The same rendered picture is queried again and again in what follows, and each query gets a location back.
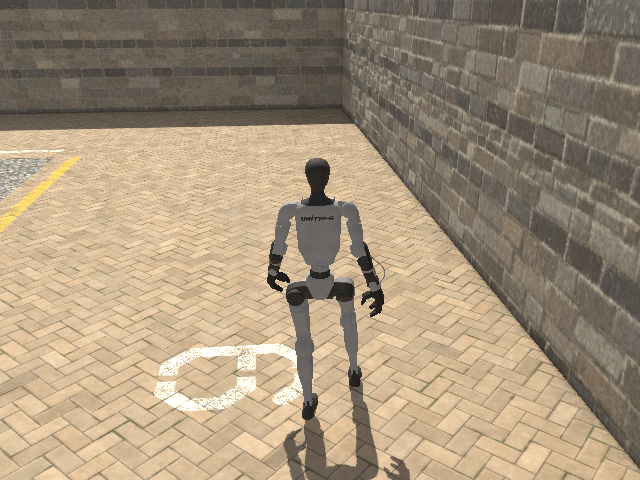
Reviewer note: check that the left robot upper arm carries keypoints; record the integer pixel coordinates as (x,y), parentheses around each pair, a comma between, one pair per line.
(286,212)

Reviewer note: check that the right robot upper arm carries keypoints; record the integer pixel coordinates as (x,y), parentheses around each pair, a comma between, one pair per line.
(350,211)

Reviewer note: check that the robot right hand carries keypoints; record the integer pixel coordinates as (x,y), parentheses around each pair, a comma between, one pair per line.
(377,304)

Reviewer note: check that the right robot forearm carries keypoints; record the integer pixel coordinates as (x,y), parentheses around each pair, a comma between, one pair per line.
(368,270)

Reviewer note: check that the humanoid robot head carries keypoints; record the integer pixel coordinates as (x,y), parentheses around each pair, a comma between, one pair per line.
(317,171)

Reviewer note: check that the left robot forearm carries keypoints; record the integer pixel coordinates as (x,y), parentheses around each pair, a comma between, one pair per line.
(274,262)

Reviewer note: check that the robot torso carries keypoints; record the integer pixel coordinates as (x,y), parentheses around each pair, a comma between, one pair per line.
(318,234)

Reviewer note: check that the robot left hand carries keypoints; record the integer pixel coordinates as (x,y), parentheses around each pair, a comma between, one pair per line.
(281,277)

